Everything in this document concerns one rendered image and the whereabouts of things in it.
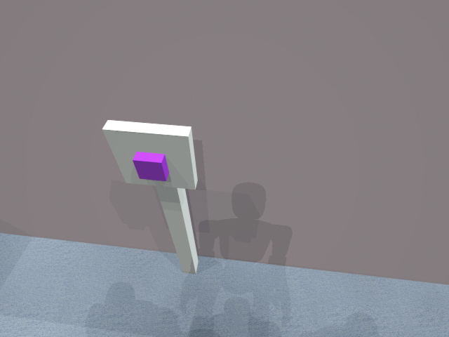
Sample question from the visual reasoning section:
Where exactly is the button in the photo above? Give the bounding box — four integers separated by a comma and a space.
133, 152, 169, 181

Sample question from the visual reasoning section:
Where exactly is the panel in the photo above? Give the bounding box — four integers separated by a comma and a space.
102, 120, 198, 274

